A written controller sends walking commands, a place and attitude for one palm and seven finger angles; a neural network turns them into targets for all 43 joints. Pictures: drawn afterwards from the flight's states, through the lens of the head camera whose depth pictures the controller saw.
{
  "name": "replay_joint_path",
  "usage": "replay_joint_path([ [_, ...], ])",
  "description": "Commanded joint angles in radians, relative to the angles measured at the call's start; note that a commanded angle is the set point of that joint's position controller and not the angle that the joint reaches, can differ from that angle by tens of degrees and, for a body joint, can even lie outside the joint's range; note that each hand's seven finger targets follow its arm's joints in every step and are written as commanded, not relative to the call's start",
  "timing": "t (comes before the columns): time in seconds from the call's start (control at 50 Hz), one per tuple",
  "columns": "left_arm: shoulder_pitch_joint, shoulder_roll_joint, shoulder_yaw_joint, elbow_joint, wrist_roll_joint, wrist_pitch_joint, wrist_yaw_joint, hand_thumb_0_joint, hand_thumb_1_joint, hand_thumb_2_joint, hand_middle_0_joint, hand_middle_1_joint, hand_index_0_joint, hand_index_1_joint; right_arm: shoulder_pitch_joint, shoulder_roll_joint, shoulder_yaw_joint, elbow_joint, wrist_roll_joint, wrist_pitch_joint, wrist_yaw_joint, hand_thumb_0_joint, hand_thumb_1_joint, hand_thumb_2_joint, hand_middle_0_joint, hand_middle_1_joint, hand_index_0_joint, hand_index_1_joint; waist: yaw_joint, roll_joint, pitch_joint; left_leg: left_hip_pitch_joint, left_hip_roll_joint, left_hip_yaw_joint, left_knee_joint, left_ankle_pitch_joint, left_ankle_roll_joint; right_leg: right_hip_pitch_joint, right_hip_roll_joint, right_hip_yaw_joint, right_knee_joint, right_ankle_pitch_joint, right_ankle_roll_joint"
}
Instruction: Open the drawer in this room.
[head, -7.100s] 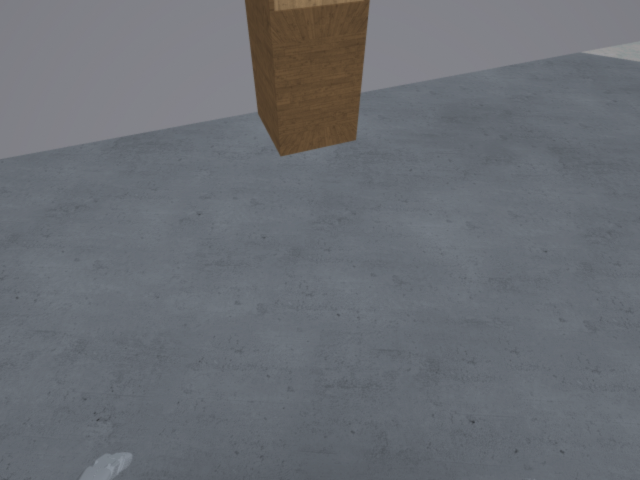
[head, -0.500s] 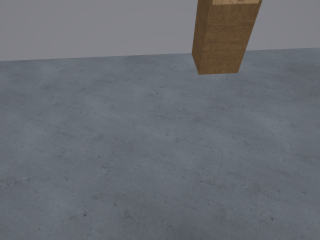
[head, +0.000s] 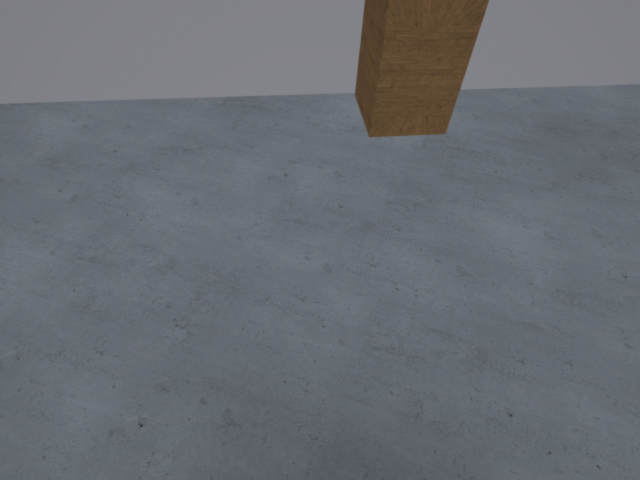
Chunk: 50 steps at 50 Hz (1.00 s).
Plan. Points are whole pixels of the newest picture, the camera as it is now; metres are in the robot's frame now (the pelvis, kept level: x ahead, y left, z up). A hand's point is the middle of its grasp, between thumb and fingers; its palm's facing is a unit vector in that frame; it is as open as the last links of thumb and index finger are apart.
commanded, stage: stand and wait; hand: left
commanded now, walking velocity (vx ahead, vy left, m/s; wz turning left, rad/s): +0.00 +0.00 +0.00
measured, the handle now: out of the picture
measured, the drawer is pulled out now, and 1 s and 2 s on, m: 0.00 0.00 0.00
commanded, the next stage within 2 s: turn or walk to find it in 0.12 s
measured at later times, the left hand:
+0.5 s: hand out of the picture +0.03 +0.21 -0.17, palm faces +0.05 -0.97 -0.24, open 7.3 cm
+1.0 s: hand out of the picture +0.03 +0.24 -0.16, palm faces +0.01 -0.96 -0.28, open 7.4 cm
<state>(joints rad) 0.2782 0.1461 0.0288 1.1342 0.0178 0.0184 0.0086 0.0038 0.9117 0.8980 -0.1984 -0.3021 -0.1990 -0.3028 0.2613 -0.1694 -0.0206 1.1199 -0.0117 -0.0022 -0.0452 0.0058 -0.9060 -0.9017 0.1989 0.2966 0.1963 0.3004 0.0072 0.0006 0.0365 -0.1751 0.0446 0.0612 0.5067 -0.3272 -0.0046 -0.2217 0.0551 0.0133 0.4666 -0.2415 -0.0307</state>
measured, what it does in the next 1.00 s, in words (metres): stands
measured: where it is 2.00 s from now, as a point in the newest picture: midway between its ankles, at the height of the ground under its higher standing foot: outside the picture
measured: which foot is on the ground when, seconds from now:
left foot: down 0.00-1.00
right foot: down 0.00-1.00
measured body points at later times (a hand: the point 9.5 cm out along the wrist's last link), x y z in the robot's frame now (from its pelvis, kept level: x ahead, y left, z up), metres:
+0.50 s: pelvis +0.00 +0.02 +0.01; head +0.01 +0.01 +0.46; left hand +0.02 +0.26 -0.15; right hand +0.02 -0.22 -0.15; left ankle -0.04 +0.11 -0.74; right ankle +0.00 -0.10 -0.74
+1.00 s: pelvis +0.01 +0.01 +0.01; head +0.01 +0.00 +0.46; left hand +0.03 +0.29 -0.14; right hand +0.08 -0.27 -0.14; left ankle -0.04 +0.11 -0.74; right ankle +0.00 -0.10 -0.73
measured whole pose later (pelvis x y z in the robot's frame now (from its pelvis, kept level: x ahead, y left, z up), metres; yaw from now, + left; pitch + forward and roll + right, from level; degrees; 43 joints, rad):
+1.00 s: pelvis +0.01 +0.01 +0.01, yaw +0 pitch -1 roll +0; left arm 0.22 0.28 0.01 1.12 0.03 0.01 -0.01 0.00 0.91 0.90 -0.20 -0.30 -0.20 -0.30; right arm 0.17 -0.29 -0.01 1.09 -0.02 0.00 -0.01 0.01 -0.90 -0.90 0.20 0.30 0.20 0.30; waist 0.02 0.01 0.00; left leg -0.10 0.00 0.07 0.38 -0.28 0.02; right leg -0.19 0.01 0.01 0.46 -0.31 -0.01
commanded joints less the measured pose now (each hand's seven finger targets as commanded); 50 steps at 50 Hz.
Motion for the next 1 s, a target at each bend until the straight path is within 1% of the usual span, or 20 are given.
replay_joint_path([
  [0.0,0.032,0.100,0.007,-0.031,-0.008,-0.028,0.016,0.000,0.900,0.900,-0.200,-0.300,-0.200,-0.300,0.068,-0.083,-0.008,-0.011,0.002,-0.029,-0.006,0.000,-0.900,-0.900,0.200,0.300,0.200,0.300,-0.006,0.064,-0.017,0.021,0.104,-0.092,-0.111,0.239,0.030,0.011,-0.132,0.105,-0.056,0.229,-0.009],
  [0.04,0.037,0.102,0.002,-0.028,-0.009,-0.030,0.018,0.000,0.900,0.900,-0.200,-0.300,-0.200,-0.300,0.070,-0.089,-0.007,-0.006,0.003,-0.033,-0.008,0.000,-0.900,-0.900,0.200,0.300,0.200,0.300,-0.001,0.048,-0.034,0.024,0.105,-0.092,-0.120,0.284,0.031,0.040,-0.133,0.093,-0.042,0.269,-0.003],
  [0.08,0.029,0.106,-0.002,-0.025,-0.009,-0.028,0.020,0.000,0.900,0.900,-0.200,-0.300,-0.200,-0.300,0.072,-0.094,-0.006,-0.003,0.003,-0.033,-0.008,0.000,-0.900,-0.900,0.200,0.300,0.200,0.300,-0.001,0.044,-0.006,0.016,0.103,-0.093,-0.129,0.284,0.029,0.035,-0.134,0.089,-0.042,0.259,-0.001],
  [0.1,0.030,0.105,-0.002,-0.025,-0.009,-0.029,0.021,0.000,0.900,0.900,-0.200,-0.300,-0.200,-0.300,0.077,-0.090,-0.006,0.001,0.003,-0.035,-0.008,0.000,-0.900,-0.900,0.200,0.300,0.200,0.300,0.000,0.037,-0.016,0.023,0.104,-0.092,-0.135,0.298,0.032,0.042,-0.138,0.085,-0.044,0.268,0.000],
  [0.12,0.020,0.128,-0.004,-0.024,-0.009,-0.035,0.021,0.000,0.900,0.900,-0.200,-0.300,-0.200,-0.300,0.070,-0.116,-0.009,0.002,0.004,-0.037,-0.008,0.000,-0.900,-0.900,0.200,0.300,0.200,0.300,0.000,0.036,0.003,0.016,0.098,-0.098,-0.151,0.287,0.034,0.049,-0.140,0.080,-0.062,0.248,-0.001],
  [0.16,-0.002,0.158,0.001,-0.032,-0.009,-0.043,0.022,0.000,0.900,0.900,-0.200,-0.300,-0.200,-0.300,0.059,-0.142,-0.013,0.001,0.004,-0.043,-0.004,0.000,-0.900,-0.900,0.200,0.300,0.200,0.300,0.001,0.023,0.003,0.011,0.093,-0.111,-0.167,0.301,0.038,0.072,-0.149,0.073,-0.068,0.247,-0.003],
  [0.2,0.000,0.134,-0.003,-0.034,-0.010,-0.035,0.026,0.000,0.900,0.900,-0.200,-0.300,-0.200,-0.300,0.062,-0.110,-0.007,0.002,0.004,-0.037,0.000,0.000,-0.900,-0.900,0.200,0.300,0.200,0.300,0.004,0.016,0.027,-0.016,0.089,-0.122,-0.166,0.304,0.037,0.070,-0.156,0.055,-0.054,0.229,0.007],
  [0.22,0.008,0.129,-0.006,-0.032,-0.010,-0.034,0.027,0.000,0.900,0.900,-0.200,-0.300,-0.200,-0.300,0.069,-0.104,-0.006,0.005,0.004,-0.036,0.000,0.000,-0.900,-0.900,0.200,0.300,0.200,0.300,0.003,0.009,0.017,-0.004,0.087,-0.119,-0.167,0.303,0.037,0.069,-0.157,0.056,-0.059,0.226,0.009],
  [0.38,-0.034,0.175,-0.002,-0.048,-0.007,-0.041,0.025,0.000,0.900,0.900,-0.200,-0.300,-0.200,-0.300,0.048,-0.153,-0.016,-0.002,0.005,-0.037,0.006,0.000,-0.900,-0.900,0.200,0.300,0.200,0.300,-0.004,-0.017,0.024,0.018,0.080,-0.132,-0.189,0.269,0.040,0.059,-0.159,0.060,-0.092,0.191,0.006],
  [0.48,-0.048,0.213,0.002,-0.051,-0.006,-0.049,0.022,0.000,0.900,0.900,-0.200,-0.300,-0.200,-0.300,0.006,-0.193,-0.021,-0.011,0.007,-0.041,0.007,0.000,-0.900,-0.900,0.200,0.300,0.200,0.300,-0.006,-0.009,-0.011,0.055,0.082,-0.127,-0.189,0.292,0.040,0.073,-0.167,0.067,-0.108,0.221,0.002],
  [0.52,-0.059,0.226,0.003,-0.052,-0.005,-0.051,0.020,0.000,0.900,0.900,-0.200,-0.300,-0.200,-0.300,-0.014,-0.206,-0.023,-0.016,0.005,-0.040,0.008,0.000,-0.900,-0.900,0.200,0.300,0.200,0.300,-0.006,-0.006,0.000,0.055,0.082,-0.129,-0.199,0.273,0.041,0.069,-0.171,0.071,-0.119,0.214,0.001],
  [0.66,-0.091,0.279,0.007,-0.052,-0.004,-0.054,0.013,0.000,0.900,0.900,-0.200,-0.300,-0.200,-0.300,-0.080,-0.269,-0.024,-0.036,0.005,-0.040,0.014,0.000,-0.900,-0.900,0.200,0.300,0.200,0.300,-0.007,0.012,-0.018,0.071,0.085,-0.134,-0.216,0.250,0.038,0.082,-0.178,0.079,-0.148,0.204,0.000],
  [0.7,-0.105,0.295,0.007,-0.052,-0.003,-0.055,0.011,0.000,0.900,0.900,-0.200,-0.300,-0.200,-0.300,-0.099,-0.283,-0.025,-0.044,0.005,-0.037,0.015,0.000,-0.900,-0.900,0.200,0.300,0.200,0.300,-0.009,0.002,-0.008,0.070,0.085,-0.138,-0.220,0.229,0.038,0.074,-0.180,0.086,-0.161,0.192,-0.001],
  [0.8,-0.136,0.332,0.007,-0.056,-0.003,-0.053,0.006,0.000,0.900,0.900,-0.200,-0.300,-0.200,-0.300,-0.141,-0.323,-0.023,-0.056,0.003,-0.036,0.021,0.000,-0.900,-0.900,0.200,0.300,0.200,0.300,-0.006,0.019,-0.008,0.068,0.089,-0.144,-0.243,0.198,0.035,0.074,-0.180,0.088,-0.178,0.154,0.003],
  [0.84,-0.092,0.238,-0.015,-0.033,-0.006,-0.037,0.006,0.000,0.900,0.900,-0.200,-0.300,-0.200,-0.300,-0.095,-0.229,0.002,-0.036,-0.004,-0.024,0.025,0.000,-0.900,-0.900,0.200,0.300,0.200,0.300,-0.009,0.013,-0.034,0.084,0.086,-0.121,-0.235,0.092,0.021,0.068,-0.170,0.092,-0.175,0.048,0.016],
  [0.86,-0.072,0.215,-0.019,-0.028,-0.003,-0.026,0.004,0.000,0.900,0.900,-0.200,-0.300,-0.200,-0.300,-0.071,-0.208,0.005,-0.030,-0.008,-0.015,0.028,0.000,-0.900,-0.900,0.200,0.300,0.200,0.300,-0.009,0.019,-0.019,0.078,0.083,-0.113,-0.233,-0.022,0.018,0.037,-0.158,0.096,-0.163,-0.067,0.015],
  [0.88,-0.058,0.212,-0.016,-0.029,0.001,-0.019,-0.001,0.000,0.900,0.900,-0.200,-0.300,-0.200,-0.300,-0.059,-0.213,0.001,-0.032,-0.011,-0.009,0.031,0.000,-0.900,-0.900,0.200,0.300,0.200,0.300,-0.010,0.028,0.001,0.066,0.090,-0.122,-0.247,-0.155,0.026,-0.007,-0.143,0.095,-0.151,-0.179,0.012],
  [0.92,-0.058,0.221,-0.007,-0.048,0.007,-0.012,-0.014,0.000,0.900,0.900,-0.200,-0.300,-0.200,-0.300,-0.056,-0.248,-0.012,-0.042,-0.016,-0.003,0.033,0.000,-0.900,-0.900,0.200,0.300,0.200,0.300,-0.010,0.065,0.070,0.019,0.126,-0.161,-0.294,-0.322,0.050,-0.089,-0.104,0.068,-0.087,-0.263,0.012],
  [0.94,-0.052,0.216,-0.004,-0.057,0.010,-0.011,-0.020,0.000,0.900,0.900,-0.200,-0.300,-0.200,-0.300,-0.052,-0.266,-0.019,-0.051,-0.017,-0.002,0.033,0.000,-0.900,-0.900,0.200,0.300,0.200,0.300,-0.011,0.095,0.101,0.006,0.157,-0.198,-0.320,-0.380,0.071,-0.127,-0.081,0.040,-0.021,-0.254,0.014],
  [0.98,-0.038,0.188,-0.002,-0.069,0.011,-0.016,-0.030,0.000,0.900,0.900,-0.200,-0.300,-0.200,-0.300,-0.029,-0.299,-0.036,-0.057,-0.014,-0.007,0.033,0.000,-0.900,-0.900,0.200,0.300,0.200,0.300,-0.013,0.135,0.108,0.036,0.250,-0.275,-0.350,-0.395,0.127,-0.192,-0.055,-0.036,0.165,-0.155,0.017],
])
